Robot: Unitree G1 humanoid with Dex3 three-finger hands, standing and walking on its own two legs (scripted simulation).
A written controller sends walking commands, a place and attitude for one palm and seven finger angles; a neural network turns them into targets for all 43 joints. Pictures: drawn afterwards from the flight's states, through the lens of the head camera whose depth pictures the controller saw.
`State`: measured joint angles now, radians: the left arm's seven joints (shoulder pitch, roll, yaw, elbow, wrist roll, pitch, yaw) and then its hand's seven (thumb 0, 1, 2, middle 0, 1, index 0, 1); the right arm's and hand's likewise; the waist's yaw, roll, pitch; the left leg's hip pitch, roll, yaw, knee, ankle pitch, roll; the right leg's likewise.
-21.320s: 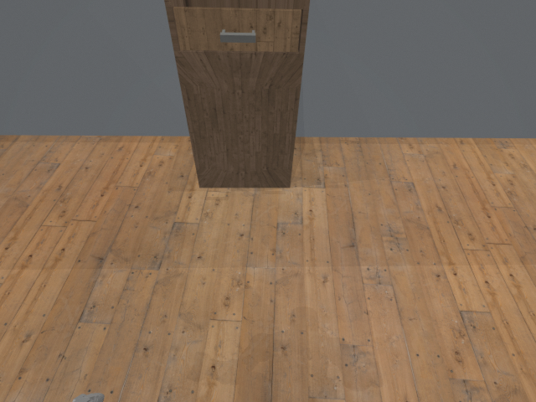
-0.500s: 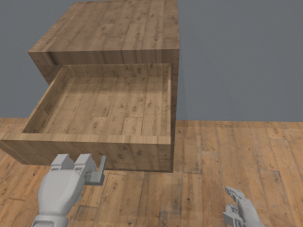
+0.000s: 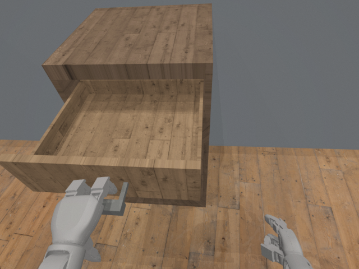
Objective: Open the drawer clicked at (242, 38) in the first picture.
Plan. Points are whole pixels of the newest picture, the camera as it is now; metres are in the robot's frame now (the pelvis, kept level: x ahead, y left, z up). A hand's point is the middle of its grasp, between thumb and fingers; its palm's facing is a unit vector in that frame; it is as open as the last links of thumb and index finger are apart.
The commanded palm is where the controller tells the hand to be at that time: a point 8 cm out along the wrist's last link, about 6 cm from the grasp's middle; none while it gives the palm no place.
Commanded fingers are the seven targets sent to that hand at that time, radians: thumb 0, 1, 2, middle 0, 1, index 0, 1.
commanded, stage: lift the hand off the handle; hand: left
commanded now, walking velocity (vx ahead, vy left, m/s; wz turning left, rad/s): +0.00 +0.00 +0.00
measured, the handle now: (98, 196) +0.25 +0.22 +0.05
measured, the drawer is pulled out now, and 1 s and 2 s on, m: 0.29 0.28 0.28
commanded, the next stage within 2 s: draw the hand back to the body in 1.56 s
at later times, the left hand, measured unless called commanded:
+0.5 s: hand (92, 209) +0.22 +0.22 +0.05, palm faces +0.05 -0.12 -0.99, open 13.8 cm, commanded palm +0.18 +0.23 +0.11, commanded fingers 0.00 -0.50 0.30 -0.30 -1.20 -0.30 -1.20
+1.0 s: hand (71, 189) +0.22 +0.23 +0.13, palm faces +0.14 -0.13 -0.98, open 13.8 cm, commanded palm +0.18 +0.22 +0.19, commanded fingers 0.00 -0.50 0.30 -0.30 -1.20 -0.30 -1.20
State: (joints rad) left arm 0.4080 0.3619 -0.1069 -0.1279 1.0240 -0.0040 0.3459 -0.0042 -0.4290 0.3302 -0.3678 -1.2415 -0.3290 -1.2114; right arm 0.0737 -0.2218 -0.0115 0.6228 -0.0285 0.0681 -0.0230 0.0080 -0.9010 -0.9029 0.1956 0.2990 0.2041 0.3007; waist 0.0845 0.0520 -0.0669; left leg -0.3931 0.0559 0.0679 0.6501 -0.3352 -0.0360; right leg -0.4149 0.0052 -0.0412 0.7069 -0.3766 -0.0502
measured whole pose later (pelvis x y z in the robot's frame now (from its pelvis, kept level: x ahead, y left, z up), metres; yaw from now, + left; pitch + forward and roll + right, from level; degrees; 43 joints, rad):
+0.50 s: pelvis -0.01 +0.01 +0.01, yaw +1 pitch +2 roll +1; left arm 0.28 0.37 -0.15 -0.09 1.00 0.05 0.28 -0.01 -0.49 0.30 -0.38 -1.22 -0.33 -1.21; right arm 0.08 -0.20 0.00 0.65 -0.02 0.07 -0.04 0.01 -0.90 -0.90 0.20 0.30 0.20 0.30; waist 0.09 0.07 -0.05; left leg -0.34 0.04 0.06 0.60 -0.31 -0.03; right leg -0.35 0.00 -0.05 0.65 -0.35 -0.04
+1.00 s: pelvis +0.00 +0.02 +0.02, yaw +1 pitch -1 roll +1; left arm 0.29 0.42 -0.13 -0.38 0.95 0.13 0.10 -0.01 -0.50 0.30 -0.32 -1.20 -0.33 -1.21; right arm 0.04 -0.23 0.03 0.62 0.00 0.11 0.01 0.01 -0.90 -0.90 0.19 0.30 0.20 0.30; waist 0.12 0.10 -0.02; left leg -0.18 0.02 0.06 0.46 -0.26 -0.01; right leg -0.18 -0.01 -0.05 0.49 -0.29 -0.02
